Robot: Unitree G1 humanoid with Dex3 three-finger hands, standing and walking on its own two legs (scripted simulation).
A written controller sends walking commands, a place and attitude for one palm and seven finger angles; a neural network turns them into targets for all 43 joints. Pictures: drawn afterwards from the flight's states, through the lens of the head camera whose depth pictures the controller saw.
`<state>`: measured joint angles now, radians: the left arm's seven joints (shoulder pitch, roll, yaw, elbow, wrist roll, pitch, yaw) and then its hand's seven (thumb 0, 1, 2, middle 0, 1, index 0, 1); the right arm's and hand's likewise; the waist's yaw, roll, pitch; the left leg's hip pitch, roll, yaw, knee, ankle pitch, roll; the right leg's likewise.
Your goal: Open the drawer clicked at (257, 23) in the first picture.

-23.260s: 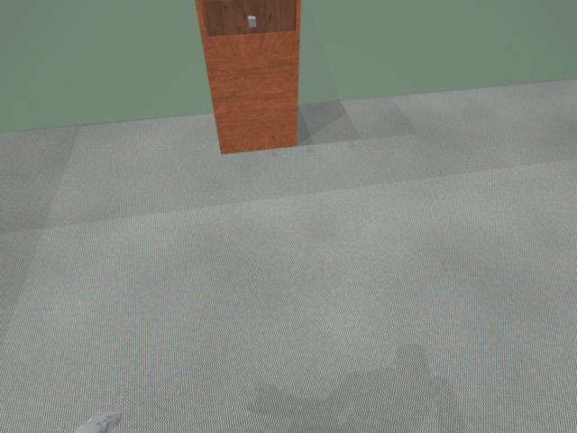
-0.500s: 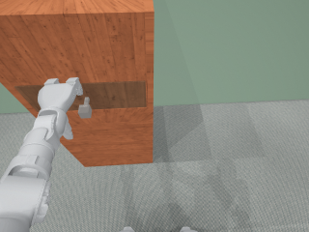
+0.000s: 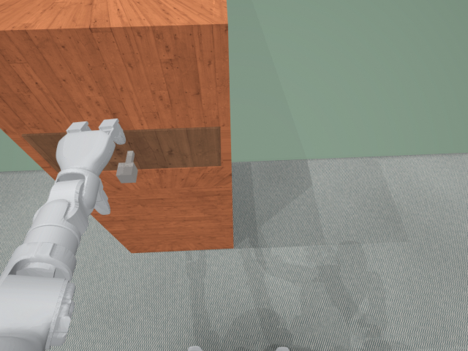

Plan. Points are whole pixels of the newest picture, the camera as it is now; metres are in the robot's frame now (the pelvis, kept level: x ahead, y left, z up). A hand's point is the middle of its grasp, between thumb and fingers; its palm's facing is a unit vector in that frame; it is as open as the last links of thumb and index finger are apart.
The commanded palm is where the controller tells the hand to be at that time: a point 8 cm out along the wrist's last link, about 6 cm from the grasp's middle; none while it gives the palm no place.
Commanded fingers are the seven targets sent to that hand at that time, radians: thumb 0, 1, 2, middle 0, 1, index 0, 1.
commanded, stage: re-aim the fingers above the handle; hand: left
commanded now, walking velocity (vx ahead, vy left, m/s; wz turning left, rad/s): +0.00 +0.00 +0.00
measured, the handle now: (128, 166) +0.48 +0.23 -0.04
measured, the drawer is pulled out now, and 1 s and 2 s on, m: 0.00 0.00 0.00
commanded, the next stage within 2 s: lower the fingers behind the handle in 1.70 s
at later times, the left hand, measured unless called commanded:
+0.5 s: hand (107, 167) +0.44 +0.24 +0.02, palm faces -0.05 -0.03 -1.00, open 13.7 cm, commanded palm +0.43 +0.24 +0.08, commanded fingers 0.00 -0.50 0.30 -0.30 -1.20 -0.30 -1.20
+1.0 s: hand (112, 166) +0.44 +0.23 +0.02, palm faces -0.05 -0.01 -1.00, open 13.6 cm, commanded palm +0.43 +0.22 +0.08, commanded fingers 0.00 -0.50 0.30 -0.30 -1.20 -0.30 -1.20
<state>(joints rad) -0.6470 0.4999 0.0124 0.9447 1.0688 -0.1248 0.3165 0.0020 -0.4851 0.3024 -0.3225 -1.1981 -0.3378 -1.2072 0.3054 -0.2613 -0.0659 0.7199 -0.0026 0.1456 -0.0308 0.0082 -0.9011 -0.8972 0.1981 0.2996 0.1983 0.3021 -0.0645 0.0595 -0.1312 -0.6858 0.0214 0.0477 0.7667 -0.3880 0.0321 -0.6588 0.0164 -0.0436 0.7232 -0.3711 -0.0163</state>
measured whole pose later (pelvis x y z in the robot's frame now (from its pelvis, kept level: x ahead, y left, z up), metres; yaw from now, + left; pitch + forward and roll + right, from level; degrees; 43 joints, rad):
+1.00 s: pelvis -0.02 +0.01 +0.00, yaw +1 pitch +17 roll -2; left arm -0.77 0.44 -0.08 1.05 1.08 -0.05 0.36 0.00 -0.49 0.30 -0.33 -1.21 -0.36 -1.22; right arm 0.34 -0.25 -0.06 0.74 0.00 0.09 -0.02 0.01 -0.90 -0.90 0.20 0.30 0.20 0.30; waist -0.08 0.06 -0.13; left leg -0.72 0.01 0.04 0.78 -0.37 0.04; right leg -0.69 0.00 -0.05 0.73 -0.35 -0.01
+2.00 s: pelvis -0.01 +0.00 +0.00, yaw +0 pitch +17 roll -1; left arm -0.75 0.42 -0.07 1.03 1.08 -0.06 0.37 0.00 -0.49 0.30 -0.33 -1.20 -0.35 -1.22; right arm 0.33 -0.25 -0.06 0.73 0.00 0.09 -0.02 0.01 -0.90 -0.90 0.20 0.30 0.20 0.30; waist -0.07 0.05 -0.13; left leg -0.71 0.01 0.04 0.77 -0.37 0.04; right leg -0.68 0.01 -0.05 0.74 -0.36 -0.02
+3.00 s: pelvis -0.06 +0.00 -0.04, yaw +0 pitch +23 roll -2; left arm -0.90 0.48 -0.05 1.18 1.11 -0.03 0.42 0.00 -0.49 0.30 -0.31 -1.23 -0.32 -1.26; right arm 0.33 -0.27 -0.02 0.71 -0.01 0.06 -0.04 0.01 -0.90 -0.90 0.20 0.30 0.20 0.30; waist -0.14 0.05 -0.16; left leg -1.02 0.03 0.04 1.01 -0.40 0.04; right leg -0.99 0.01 -0.05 0.97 -0.39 -0.02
